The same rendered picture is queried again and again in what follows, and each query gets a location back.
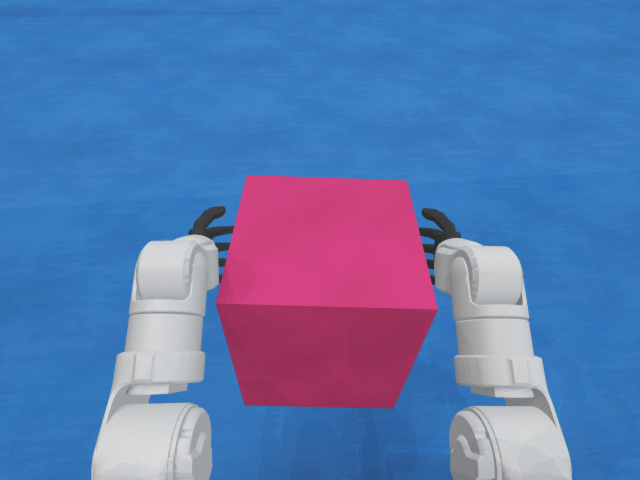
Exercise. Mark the left robot hand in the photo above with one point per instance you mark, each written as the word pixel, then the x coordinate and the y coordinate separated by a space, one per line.
pixel 202 223

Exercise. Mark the robot right upper arm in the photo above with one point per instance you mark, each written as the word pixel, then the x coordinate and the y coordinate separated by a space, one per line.
pixel 506 443

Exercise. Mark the right robot hand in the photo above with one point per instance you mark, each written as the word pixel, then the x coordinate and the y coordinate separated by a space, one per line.
pixel 446 226

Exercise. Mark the robot right forearm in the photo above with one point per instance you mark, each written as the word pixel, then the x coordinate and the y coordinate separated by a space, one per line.
pixel 495 352

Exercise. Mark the robot left forearm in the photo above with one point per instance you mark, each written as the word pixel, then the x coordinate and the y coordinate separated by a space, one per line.
pixel 168 302

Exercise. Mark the robot left upper arm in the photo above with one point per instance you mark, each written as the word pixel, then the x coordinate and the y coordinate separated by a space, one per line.
pixel 155 441

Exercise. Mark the carton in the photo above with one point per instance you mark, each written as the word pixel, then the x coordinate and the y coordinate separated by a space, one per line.
pixel 326 297

